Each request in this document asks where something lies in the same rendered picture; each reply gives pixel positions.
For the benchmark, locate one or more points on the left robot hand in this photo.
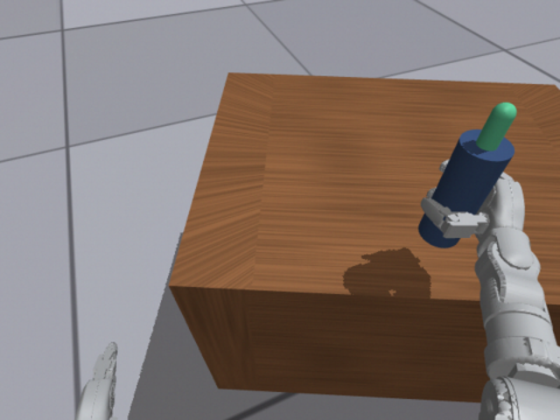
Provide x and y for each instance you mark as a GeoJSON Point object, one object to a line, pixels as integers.
{"type": "Point", "coordinates": [98, 396]}

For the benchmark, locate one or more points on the bottle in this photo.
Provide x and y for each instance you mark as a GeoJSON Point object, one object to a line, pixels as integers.
{"type": "Point", "coordinates": [477, 162]}

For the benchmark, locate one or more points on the right robot hand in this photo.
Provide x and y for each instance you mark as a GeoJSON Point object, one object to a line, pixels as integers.
{"type": "Point", "coordinates": [503, 208]}

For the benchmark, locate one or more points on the right robot arm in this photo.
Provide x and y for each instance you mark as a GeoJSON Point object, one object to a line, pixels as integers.
{"type": "Point", "coordinates": [522, 356]}

